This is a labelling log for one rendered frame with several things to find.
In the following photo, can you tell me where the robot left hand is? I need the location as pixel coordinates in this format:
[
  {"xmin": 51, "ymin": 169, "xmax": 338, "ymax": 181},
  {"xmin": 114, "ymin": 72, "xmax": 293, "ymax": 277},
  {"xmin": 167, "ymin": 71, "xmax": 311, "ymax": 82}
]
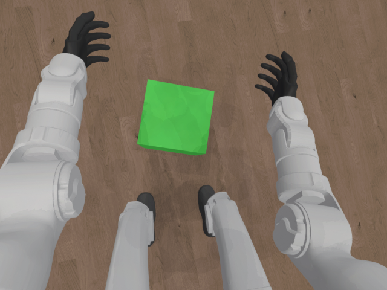
[{"xmin": 62, "ymin": 11, "xmax": 111, "ymax": 68}]

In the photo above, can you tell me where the robot right thigh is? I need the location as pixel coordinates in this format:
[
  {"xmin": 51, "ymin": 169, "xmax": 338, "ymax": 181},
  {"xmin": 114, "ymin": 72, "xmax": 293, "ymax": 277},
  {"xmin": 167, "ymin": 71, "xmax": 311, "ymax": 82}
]
[{"xmin": 204, "ymin": 198, "xmax": 272, "ymax": 290}]

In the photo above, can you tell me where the carton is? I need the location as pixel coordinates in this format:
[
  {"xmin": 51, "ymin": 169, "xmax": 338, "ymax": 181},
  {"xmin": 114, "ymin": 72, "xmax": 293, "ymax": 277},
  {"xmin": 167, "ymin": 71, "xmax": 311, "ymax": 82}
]
[{"xmin": 137, "ymin": 79, "xmax": 215, "ymax": 155}]

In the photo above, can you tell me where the right robot forearm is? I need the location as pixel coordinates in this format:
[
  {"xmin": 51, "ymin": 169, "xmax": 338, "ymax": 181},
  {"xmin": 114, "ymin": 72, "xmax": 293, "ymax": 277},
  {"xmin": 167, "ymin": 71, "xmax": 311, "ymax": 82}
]
[{"xmin": 267, "ymin": 96, "xmax": 352, "ymax": 246}]

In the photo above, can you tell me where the robot right hand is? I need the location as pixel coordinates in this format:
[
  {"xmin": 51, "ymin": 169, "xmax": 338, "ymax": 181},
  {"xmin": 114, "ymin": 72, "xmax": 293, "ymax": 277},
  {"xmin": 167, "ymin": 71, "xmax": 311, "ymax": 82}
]
[{"xmin": 255, "ymin": 51, "xmax": 298, "ymax": 106}]

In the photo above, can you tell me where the robot right foot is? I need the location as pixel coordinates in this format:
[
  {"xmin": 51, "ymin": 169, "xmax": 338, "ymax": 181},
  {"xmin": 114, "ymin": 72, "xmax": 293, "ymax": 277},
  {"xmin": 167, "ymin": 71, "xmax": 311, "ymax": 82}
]
[{"xmin": 198, "ymin": 185, "xmax": 215, "ymax": 237}]

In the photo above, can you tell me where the left robot forearm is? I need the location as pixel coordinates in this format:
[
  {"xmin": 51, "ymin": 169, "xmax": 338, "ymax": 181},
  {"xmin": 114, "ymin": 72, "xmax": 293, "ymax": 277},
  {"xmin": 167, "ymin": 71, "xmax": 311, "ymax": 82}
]
[{"xmin": 0, "ymin": 53, "xmax": 87, "ymax": 171}]

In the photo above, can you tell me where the right robot upper arm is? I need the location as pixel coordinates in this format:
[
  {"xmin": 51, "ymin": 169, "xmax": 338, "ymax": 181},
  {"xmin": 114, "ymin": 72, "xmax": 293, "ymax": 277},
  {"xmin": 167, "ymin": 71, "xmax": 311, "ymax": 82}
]
[{"xmin": 273, "ymin": 201, "xmax": 387, "ymax": 290}]

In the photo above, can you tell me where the left robot upper arm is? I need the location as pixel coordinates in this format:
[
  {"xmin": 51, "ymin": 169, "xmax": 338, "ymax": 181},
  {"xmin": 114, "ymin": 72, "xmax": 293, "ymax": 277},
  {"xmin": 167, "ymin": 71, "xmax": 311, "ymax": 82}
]
[{"xmin": 0, "ymin": 160, "xmax": 85, "ymax": 290}]

